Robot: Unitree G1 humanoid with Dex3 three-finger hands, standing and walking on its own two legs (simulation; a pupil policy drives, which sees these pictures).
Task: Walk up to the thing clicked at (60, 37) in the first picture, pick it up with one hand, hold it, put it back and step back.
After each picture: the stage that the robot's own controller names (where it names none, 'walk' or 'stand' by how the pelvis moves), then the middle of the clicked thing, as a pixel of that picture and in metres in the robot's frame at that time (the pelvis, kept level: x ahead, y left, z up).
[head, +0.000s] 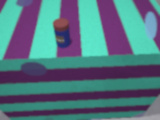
stand; (62, 33) +0.58 +0.11 +0.05
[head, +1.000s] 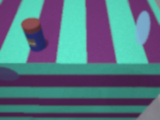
rise first; (34, 35) +0.51 +0.21 +0.08
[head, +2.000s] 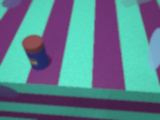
stand; (36, 53) +0.42 +0.18 +0.07
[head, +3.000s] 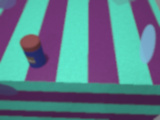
stand; (34, 52) +0.45 +0.19 +0.05
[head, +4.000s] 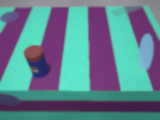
stand; (37, 62) +0.43 +0.19 +0.05
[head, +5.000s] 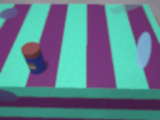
stand; (34, 58) +0.44 +0.20 +0.04
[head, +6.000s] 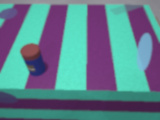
stand; (33, 60) +0.43 +0.20 +0.04
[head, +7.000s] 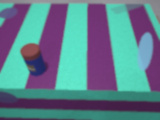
rise first; (34, 60) +0.43 +0.20 +0.04
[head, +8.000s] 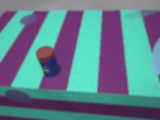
rise first; (48, 62) +0.43 +0.19 +0.05
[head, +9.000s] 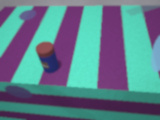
go down; (48, 58) +0.45 +0.19 +0.05
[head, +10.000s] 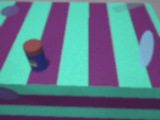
go down; (35, 56) +0.46 +0.18 +0.06
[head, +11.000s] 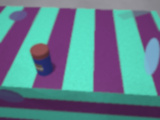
go down; (42, 60) +0.44 +0.17 +0.05
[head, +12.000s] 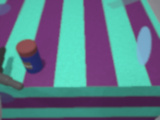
close in; (30, 57) +0.44 +0.19 +0.06
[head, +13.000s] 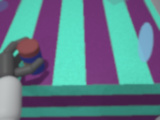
close; (32, 57) +0.42 +0.18 +0.08
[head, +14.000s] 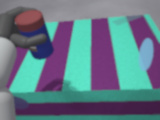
lift; (36, 36) +0.35 +0.13 +0.28
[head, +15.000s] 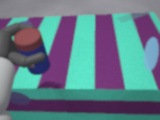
hold; (33, 52) +0.33 +0.15 +0.22
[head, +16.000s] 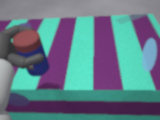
hold; (32, 54) +0.33 +0.15 +0.22
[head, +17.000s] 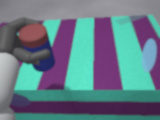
crouch; (39, 49) +0.32 +0.13 +0.24
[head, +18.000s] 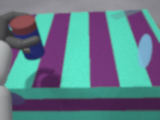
crouch; (29, 38) +0.39 +0.16 +0.22
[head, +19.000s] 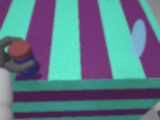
lower; (24, 59) +0.41 +0.18 +0.07
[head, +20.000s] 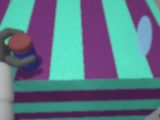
lower; (25, 53) +0.42 +0.18 +0.09
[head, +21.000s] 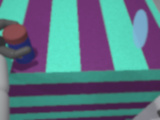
lower; (20, 45) +0.45 +0.19 +0.10
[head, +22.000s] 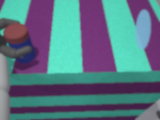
lower; (21, 44) +0.45 +0.19 +0.10
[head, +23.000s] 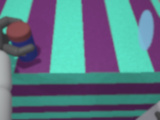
loosen; (23, 42) +0.45 +0.18 +0.10
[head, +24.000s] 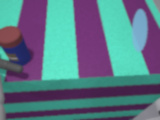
withdraw; (15, 47) +0.44 +0.19 +0.10
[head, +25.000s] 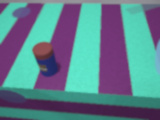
sink last; (46, 60) +0.41 +0.17 +0.08
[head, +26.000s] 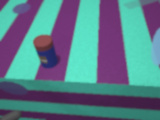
stand; (46, 52) +0.45 +0.18 +0.08
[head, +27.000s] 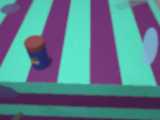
stand; (37, 53) +0.44 +0.18 +0.08
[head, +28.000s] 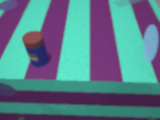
stand; (36, 49) +0.45 +0.18 +0.10
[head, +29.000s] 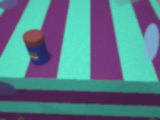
stand; (36, 48) +0.45 +0.18 +0.10
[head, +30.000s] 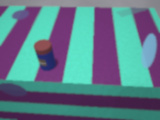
stand; (45, 55) +0.47 +0.17 +0.05
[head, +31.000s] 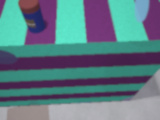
walk; (32, 15) +0.55 +0.19 +0.08
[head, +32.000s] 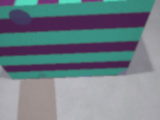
walk; out of the picture +0.87 +0.21 +0.07
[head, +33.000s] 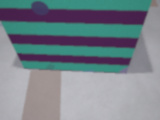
stand; out of the picture +1.06 +0.17 +0.06
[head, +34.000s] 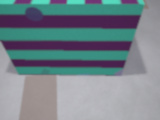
stand; out of the picture +1.04 +0.17 +0.04
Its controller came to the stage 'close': yes
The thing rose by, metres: 0.21
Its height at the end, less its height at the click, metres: +0.00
